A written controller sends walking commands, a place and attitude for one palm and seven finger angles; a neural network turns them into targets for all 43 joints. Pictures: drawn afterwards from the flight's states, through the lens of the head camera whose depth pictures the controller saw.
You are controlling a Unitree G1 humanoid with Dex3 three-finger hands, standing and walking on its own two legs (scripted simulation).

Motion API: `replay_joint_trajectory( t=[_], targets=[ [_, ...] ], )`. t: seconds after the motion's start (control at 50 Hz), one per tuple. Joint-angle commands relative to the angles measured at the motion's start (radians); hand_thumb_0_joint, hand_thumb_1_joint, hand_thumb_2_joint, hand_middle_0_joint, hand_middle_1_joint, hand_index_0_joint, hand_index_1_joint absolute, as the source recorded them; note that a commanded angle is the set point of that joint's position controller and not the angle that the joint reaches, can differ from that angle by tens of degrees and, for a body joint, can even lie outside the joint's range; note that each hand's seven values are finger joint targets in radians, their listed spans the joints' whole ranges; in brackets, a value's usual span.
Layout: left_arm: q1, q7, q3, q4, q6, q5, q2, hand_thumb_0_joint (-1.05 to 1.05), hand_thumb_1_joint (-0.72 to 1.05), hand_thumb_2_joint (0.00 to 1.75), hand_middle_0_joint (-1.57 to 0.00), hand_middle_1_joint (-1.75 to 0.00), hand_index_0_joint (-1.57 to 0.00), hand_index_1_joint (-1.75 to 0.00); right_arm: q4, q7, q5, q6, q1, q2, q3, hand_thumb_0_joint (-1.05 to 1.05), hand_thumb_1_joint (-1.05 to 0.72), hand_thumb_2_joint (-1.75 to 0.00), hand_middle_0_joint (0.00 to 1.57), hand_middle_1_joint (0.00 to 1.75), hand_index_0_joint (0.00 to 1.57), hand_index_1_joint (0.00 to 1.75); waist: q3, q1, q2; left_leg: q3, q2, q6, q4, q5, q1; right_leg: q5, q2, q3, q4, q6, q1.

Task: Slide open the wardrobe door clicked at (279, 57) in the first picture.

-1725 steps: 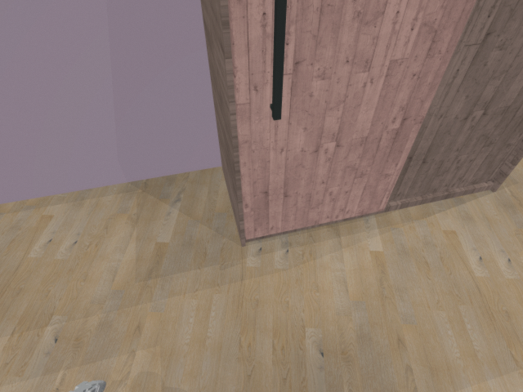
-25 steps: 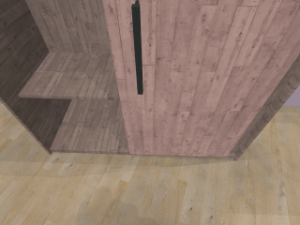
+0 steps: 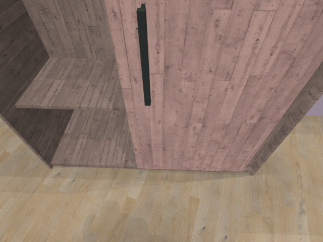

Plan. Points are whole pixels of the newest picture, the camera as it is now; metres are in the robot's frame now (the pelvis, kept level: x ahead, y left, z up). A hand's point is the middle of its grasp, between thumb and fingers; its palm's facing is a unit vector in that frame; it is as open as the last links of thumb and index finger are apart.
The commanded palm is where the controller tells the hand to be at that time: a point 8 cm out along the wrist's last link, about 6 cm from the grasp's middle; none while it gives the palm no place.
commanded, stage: look to check the result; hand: left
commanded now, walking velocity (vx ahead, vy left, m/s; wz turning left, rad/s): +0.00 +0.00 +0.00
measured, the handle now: (145, 62) +0.62 +0.09 +0.11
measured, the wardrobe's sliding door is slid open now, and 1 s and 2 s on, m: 0.60 0.60 0.60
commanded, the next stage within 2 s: stand and wait in 0.32 s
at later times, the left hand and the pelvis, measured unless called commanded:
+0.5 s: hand out of the picture +0.02 +0.16 -0.18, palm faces +0.02 -0.98 -0.19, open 7.4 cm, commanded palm none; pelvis +0.01 -0.01 +0.00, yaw +0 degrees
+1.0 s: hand out of the picture +0.04 +0.18 -0.17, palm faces +0.01 -0.97 -0.23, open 7.4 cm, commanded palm none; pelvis +0.01 -0.01 +0.00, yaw +0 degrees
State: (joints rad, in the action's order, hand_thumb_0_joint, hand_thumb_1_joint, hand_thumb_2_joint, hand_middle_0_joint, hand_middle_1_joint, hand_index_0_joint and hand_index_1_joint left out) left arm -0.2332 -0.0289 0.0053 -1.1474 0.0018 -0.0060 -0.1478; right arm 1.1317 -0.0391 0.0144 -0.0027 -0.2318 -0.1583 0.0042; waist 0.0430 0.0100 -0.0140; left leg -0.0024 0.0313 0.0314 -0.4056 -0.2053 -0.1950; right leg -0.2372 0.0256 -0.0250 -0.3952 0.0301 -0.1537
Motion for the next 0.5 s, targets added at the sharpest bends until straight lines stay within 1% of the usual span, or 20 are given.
replay_joint_trajectory(
  t=[0.0, 0.02, 0.08, 0.1, 0.12, 0.18, 0.22, 0.26, 0.28, 0.32, 0.36, 0.38, 0.4, 0.42, 0.46, 0.48],
  targets=[
    [-0.064, -0.009, 0.016, 0.022, 0.017, -0.003, -0.104, 0.0, 0.9, 0.9, -0.2, -0.3, -0.2, -0.3, -0.02, -0.009, 0.003, 0.012, -0.059, -0.093, 0.011, 0.0, -0.9, -0.9, 0.2, 0.3, 0.2, 0.3, -0.015, 0.001, 0.018, 0.1, -0.129, 0.013, 0.062, 0.149, 0.03, 0.12, -0.118, 0.101, 0.081, 0.015, -0.021],
    [-0.057, -0.009, 0.016, 0.023, 0.016, -0.003, -0.104, 0.0, 0.9, 0.9, -0.2, -0.3, -0.2, -0.3, -0.019, -0.009, 0.003, 0.012, -0.058, -0.093, 0.011, 0.0, -0.9, -0.9, 0.2, 0.3, 0.2, 0.3, -0.003, 0.001, 0.007, 0.099, -0.128, 0.012, 0.065, 0.147, 0.027, 0.118, -0.117, 0.098, 0.079, 0.014, -0.024],
    [-0.073, -0.01, 0.018, 0.023, 0.02, -0.003, -0.11, 0.0, 0.9, 0.9, -0.2, -0.3, -0.2, -0.3, -0.019, -0.011, 0.0, 0.014, -0.06, -0.097, 0.011, 0.0, -0.9, -0.9, 0.2, 0.3, 0.2, 0.3, -0.017, -0.002, 0.026, 0.094, -0.13, 0.013, 0.055, 0.186, 0.04, 0.172, -0.121, 0.098, 0.079, 0.014, -0.007],
    [-0.069, -0.01, 0.016, 0.021, 0.019, -0.002, -0.103, 0.0, 0.9, 0.9, -0.2, -0.3, -0.2, -0.3, -0.016, -0.011, 0.001, 0.014, -0.06, -0.093, 0.01, 0.0, -0.9, -0.9, 0.2, 0.3, 0.2, 0.3, -0.016, 0.001, 0.026, 0.094, -0.129, 0.011, 0.057, 0.179, 0.041, 0.169, -0.12, 0.1, 0.078, 0.014, -0.01],
    [-0.068, -0.01, 0.016, 0.022, 0.019, -0.002, -0.103, 0.0, 0.9, 0.9, -0.2, -0.3, -0.2, -0.3, -0.015, -0.012, 0.001, 0.014, -0.062, -0.093, 0.01, 0.0, -0.9, -0.9, 0.2, 0.3, 0.2, 0.3, -0.012, 0.0, 0.011, 0.095, -0.129, 0.011, 0.059, 0.178, 0.04, 0.167, -0.121, 0.1, 0.078, 0.015, -0.007],
    [-0.074, -0.012, 0.017, 0.021, 0.02, -0.003, -0.108, 0.0, 0.9, 0.9, -0.2, -0.3, -0.2, -0.3, -0.014, -0.012, 0.0, 0.013, -0.062, -0.095, 0.011, 0.0, -0.9, -0.9, 0.2, 0.3, 0.2, 0.3, 0.001, -0.003, 0.021, 0.093, -0.128, 0.01, 0.058, 0.178, 0.036, 0.169, -0.12, 0.098, 0.084, 0.015, -0.008],
    [-0.073, -0.011, 0.018, 0.023, 0.021, -0.001, -0.106, 0.0, 0.9, 0.9, -0.2, -0.3, -0.2, -0.3, -0.01, -0.012, 0.001, 0.016, -0.067, -0.093, 0.009, 0.0, -0.9, -0.9, 0.2, 0.3, 0.2, 0.3, -0.013, -0.001, 0.017, 0.094, -0.128, 0.011, 0.059, 0.186, 0.038, 0.184, -0.123, 0.1, 0.081, 0.017, 0.007],
    [-0.072, -0.011, 0.018, 0.023, 0.02, -0.001, -0.107, 0.0, 0.9, 0.9, -0.2, -0.3, -0.2, -0.3, -0.009, -0.013, 0.001, 0.016, -0.068, -0.091, 0.01, 0.0, -0.9, -0.9, 0.2, 0.3, 0.2, 0.3, -0.01, -0.001, 0.008, 0.093, -0.128, 0.01, 0.06, 0.186, 0.041, 0.181, -0.123, 0.096, 0.08, 0.016, 0.006],
    [-0.077, -0.012, 0.019, 0.023, 0.021, -0.002, -0.111, 0.0, 0.9, 0.9, -0.2, -0.3, -0.2, -0.3, -0.012, -0.013, 0.0, 0.015, -0.068, -0.095, 0.01, 0.0, -0.9, -0.9, 0.2, 0.3, 0.2, 0.3, -0.015, -0.003, 0.013, 0.094, -0.128, 0.011, 0.055, 0.2, 0.044, 0.195, -0.122, 0.097, 0.082, 0.016, 0.011],
    [-0.074, -0.012, 0.016, 0.022, 0.019, 0.0, -0.105, 0.0, 0.9, 0.9, -0.2, -0.3, -0.2, -0.3, -0.008, -0.013, 0.001, 0.013, -0.064, -0.09, 0.01, 0.0, -0.9, -0.9, 0.2, 0.3, 0.2, 0.3, 0.006, -0.001, 0.012, 0.094, -0.127, 0.009, 0.06, 0.175, 0.04, 0.171, -0.122, 0.098, 0.087, 0.016, -0.005],
    [-0.073, -0.011, 0.017, 0.023, 0.02, -0.001, -0.106, 0.0, 0.9, 0.9, -0.2, -0.3, -0.2, -0.3, -0.008, -0.013, 0.002, 0.014, -0.066, -0.091, 0.011, 0.0, -0.9, -0.9, 0.2, 0.3, 0.2, 0.3, 0.01, -0.002, 0.006, 0.093, -0.128, 0.01, 0.063, 0.174, 0.037, 0.169, -0.122, 0.101, 0.09, 0.018, -0.002],
    [-0.077, -0.012, 0.019, 0.024, 0.022, -0.002, -0.114, 0.0, 0.9, 0.9, -0.2, -0.3, -0.2, -0.3, -0.012, -0.013, 0.0, 0.015, -0.067, -0.099, 0.011, 0.0, -0.9, -0.9, 0.2, 0.3, 0.2, 0.3, -0.002, -0.003, 0.015, 0.094, -0.129, 0.011, 0.058, 0.191, 0.045, 0.189, -0.12, 0.101, 0.087, 0.018, 0.005],
    [-0.072, -0.012, 0.018, 0.023, 0.021, -0.001, -0.11, 0.0, 0.9, 0.9, -0.2, -0.3, -0.2, -0.3, -0.009, -0.014, 0.001, 0.015, -0.063, -0.095, 0.012, 0.0, -0.9, -0.9, 0.2, 0.3, 0.2, 0.3, 0.003, -0.001, 0.01, 0.093, -0.13, 0.01, 0.059, 0.19, 0.046, 0.189, -0.123, 0.1, 0.086, 0.019, 0.001],
    [-0.072, -0.012, 0.018, 0.024, 0.021, 0.0, -0.111, 0.0, 0.9, 0.9, -0.2, -0.3, -0.2, -0.3, -0.01, -0.014, 0.002, 0.016, -0.068, -0.096, 0.011, 0.0, -0.9, -0.9, 0.2, 0.3, 0.2, 0.3, -0.005, -0.001, 0.005, 0.093, -0.131, 0.01, 0.06, 0.195, 0.05, 0.192, -0.122, 0.101, 0.083, 0.019, 0.005],
    [-0.068, -0.011, 0.02, 0.027, 0.023, 0.0, -0.117, 0.0, 0.9, 0.9, -0.2, -0.3, -0.2, -0.3, -0.009, -0.014, 0.0, 0.018, -0.069, -0.101, 0.012, 0.0, -0.9, -0.9, 0.2, 0.3, 0.2, 0.3, -0.021, -0.001, 0.018, 0.091, -0.133, 0.01, 0.06, 0.207, 0.054, 0.212, -0.123, 0.1, 0.081, 0.018, 0.022],
    [-0.071, -0.012, 0.021, 0.027, 0.023, -0.001, -0.12, 0.0, 0.9, 0.9, -0.2, -0.3, -0.2, -0.3, -0.012, -0.015, -0.001, 0.017, -0.064, -0.105, 0.013, 0.0, -0.9, -0.9, 0.2, 0.3, 0.2, 0.3, -0.012, -0.003, 0.02, 0.092, -0.131, 0.011, 0.056, 0.213, 0.055, 0.219, -0.122, 0.098, 0.083, 0.019, 0.017]
  ],
)
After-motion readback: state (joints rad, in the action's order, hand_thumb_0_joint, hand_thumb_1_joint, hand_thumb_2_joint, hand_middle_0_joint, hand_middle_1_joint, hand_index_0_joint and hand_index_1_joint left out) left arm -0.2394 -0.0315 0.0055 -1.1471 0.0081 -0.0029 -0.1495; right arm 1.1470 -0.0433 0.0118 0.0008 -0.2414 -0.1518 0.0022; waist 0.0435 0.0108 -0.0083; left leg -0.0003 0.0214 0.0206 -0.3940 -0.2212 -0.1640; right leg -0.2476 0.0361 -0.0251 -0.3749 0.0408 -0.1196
